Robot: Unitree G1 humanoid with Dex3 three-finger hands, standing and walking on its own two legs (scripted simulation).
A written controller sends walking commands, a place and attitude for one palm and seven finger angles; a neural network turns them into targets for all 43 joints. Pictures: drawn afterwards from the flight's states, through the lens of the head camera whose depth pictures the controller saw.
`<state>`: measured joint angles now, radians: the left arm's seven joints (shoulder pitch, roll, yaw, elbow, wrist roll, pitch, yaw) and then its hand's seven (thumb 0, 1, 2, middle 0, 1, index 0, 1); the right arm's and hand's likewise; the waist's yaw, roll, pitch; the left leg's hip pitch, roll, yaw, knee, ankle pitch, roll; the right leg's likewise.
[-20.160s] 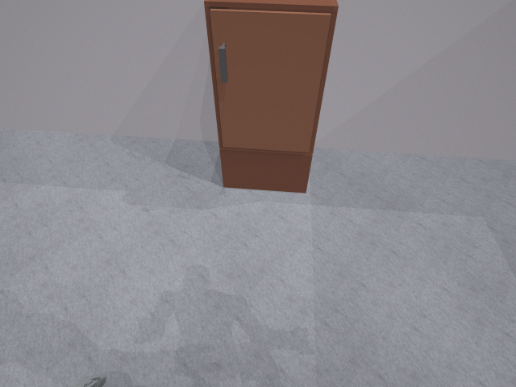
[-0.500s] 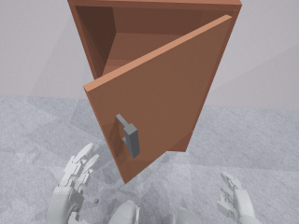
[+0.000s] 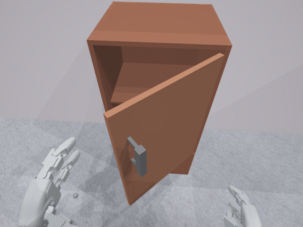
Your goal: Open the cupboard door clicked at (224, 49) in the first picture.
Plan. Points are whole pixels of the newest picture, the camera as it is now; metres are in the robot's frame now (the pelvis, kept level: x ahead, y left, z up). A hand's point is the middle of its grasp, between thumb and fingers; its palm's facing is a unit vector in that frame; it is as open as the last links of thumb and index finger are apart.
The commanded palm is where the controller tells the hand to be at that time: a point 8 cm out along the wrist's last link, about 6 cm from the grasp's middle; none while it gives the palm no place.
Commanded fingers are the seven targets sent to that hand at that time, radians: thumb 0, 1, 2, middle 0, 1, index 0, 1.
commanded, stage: draw the hand back to the body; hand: left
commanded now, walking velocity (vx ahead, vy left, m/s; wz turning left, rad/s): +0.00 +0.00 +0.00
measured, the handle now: (136, 156) +0.31 +0.07 +0.02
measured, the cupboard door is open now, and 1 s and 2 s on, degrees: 43 43 43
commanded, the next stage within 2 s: step back with the hand held close in 1.04 s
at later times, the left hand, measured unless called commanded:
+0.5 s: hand (21, 151) +0.21 +0.25 +0.19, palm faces +0.36 -0.84 -0.40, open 11.0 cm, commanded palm +0.16 +0.30 +0.21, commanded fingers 0.00 0.65 0.80 -0.19 -0.30 -0.19 -0.30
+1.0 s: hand (12, 143) +0.21 +0.25 +0.22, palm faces +0.43 -0.82 -0.39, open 7.5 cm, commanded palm +0.16 +0.30 +0.24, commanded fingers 0.00 0.90 0.90 -0.20 -0.30 -0.20 -0.30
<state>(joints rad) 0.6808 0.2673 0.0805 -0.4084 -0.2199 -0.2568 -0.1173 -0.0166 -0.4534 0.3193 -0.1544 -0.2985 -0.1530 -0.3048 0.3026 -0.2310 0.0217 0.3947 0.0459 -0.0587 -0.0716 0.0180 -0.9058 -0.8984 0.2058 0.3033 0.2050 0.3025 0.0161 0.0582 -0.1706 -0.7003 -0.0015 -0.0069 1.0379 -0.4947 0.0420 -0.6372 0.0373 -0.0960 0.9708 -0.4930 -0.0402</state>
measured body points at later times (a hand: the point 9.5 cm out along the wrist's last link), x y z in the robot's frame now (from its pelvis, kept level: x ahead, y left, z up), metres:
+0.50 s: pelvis +0.03 +0.02 +0.05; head +0.01 +0.00 +0.50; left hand +0.18 +0.30 +0.21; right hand +0.22 -0.19 -0.02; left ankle +0.02 +0.09 -0.68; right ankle +0.00 -0.10 -0.68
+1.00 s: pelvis +0.02 +0.00 +0.07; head +0.00 -0.02 +0.51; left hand +0.18 +0.30 +0.24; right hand +0.20 -0.23 -0.02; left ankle +0.02 +0.09 -0.68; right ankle +0.00 -0.10 -0.68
